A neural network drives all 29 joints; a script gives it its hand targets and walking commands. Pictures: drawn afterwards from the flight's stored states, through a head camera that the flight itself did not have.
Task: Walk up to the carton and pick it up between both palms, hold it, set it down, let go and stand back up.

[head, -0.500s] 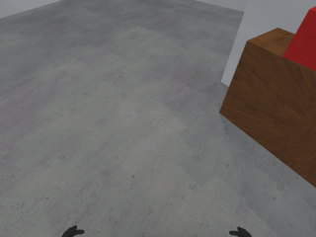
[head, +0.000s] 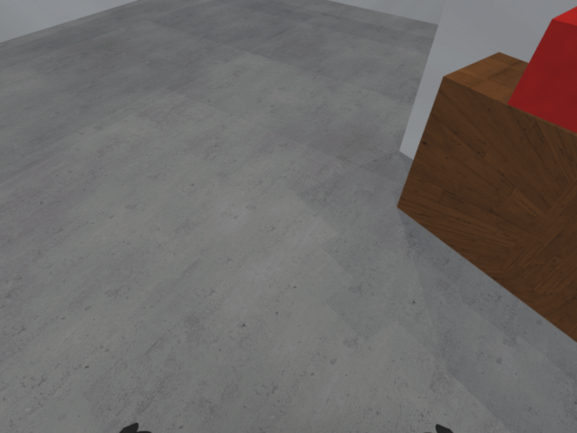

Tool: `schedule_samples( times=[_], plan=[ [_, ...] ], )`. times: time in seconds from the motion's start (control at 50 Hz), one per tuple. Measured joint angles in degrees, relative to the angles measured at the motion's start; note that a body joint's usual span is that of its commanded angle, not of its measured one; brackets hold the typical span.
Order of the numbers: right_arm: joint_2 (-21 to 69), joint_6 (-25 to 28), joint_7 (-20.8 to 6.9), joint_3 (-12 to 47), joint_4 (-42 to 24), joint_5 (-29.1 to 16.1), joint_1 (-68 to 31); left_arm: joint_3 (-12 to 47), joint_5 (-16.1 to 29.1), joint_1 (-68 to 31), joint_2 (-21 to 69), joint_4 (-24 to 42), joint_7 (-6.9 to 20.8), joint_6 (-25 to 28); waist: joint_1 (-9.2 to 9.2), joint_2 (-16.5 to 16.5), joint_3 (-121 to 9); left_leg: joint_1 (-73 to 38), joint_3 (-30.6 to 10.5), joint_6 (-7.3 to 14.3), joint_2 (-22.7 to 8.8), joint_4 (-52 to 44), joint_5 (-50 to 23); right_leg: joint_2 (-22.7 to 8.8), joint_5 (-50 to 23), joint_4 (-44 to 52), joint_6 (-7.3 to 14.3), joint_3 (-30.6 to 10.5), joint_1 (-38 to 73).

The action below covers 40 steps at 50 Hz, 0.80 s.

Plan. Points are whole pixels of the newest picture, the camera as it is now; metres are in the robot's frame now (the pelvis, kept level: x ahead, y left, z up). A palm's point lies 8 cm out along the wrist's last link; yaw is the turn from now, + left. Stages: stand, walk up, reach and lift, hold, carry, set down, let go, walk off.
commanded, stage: stand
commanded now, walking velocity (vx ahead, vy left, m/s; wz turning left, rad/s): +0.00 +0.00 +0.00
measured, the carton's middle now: out of the picture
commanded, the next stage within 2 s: none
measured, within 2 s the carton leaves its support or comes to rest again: neither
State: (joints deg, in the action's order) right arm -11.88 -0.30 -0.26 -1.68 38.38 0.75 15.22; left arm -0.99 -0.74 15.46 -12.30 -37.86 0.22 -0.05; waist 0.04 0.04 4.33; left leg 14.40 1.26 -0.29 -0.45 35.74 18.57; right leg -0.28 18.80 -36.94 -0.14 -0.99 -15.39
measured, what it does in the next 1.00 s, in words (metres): stands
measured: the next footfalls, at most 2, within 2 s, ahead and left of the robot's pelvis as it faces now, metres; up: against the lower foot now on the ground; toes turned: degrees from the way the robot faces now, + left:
none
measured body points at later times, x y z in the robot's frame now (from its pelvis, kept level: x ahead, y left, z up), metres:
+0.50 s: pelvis -0.01 +0.00 +0.00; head +0.01 -0.01 +0.45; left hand +0.10 +0.24 -0.11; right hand +0.09 -0.25 -0.12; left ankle +0.01 +0.12 -0.73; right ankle +0.01 -0.12 -0.73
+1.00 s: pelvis +0.00 +0.00 +0.01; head +0.00 +0.00 +0.45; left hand +0.09 +0.25 -0.11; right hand +0.07 -0.25 -0.12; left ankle +0.01 +0.12 -0.73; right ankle +0.01 -0.12 -0.73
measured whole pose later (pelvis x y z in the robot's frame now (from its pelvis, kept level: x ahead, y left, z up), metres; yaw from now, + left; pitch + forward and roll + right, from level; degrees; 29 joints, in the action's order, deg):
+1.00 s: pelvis +0.00 +0.00 +0.01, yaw -1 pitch -2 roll +1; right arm -12.7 -0.1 0.0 -1.0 42.7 0.4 17.7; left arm -0.3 -0.6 17.7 -12.8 -41.7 -0.1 0.2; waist 0.1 0.0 3.0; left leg 13.7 2.1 -0.4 -0.8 32.5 16.6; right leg 0.1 16.5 -33.9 -0.2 -2.1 -15.3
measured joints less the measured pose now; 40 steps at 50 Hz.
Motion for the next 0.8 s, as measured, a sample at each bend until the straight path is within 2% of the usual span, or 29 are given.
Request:
schedule_samples(
  times=[0.8],
  plan=[
    [-0.8, 0.3, 0.2, 0.5, 3.6, -0.3, 2.3, 0.6, 0.1, 2.1, -0.4, -3.0, -0.2, 0.3, 0.15, 0.0, -1.2, -0.5, 0.6, -0.1, -0.4, -2.7, -1.8, 0.4, -2.1, 2.6, 0.0, -0.9, 0.0]
  ],
)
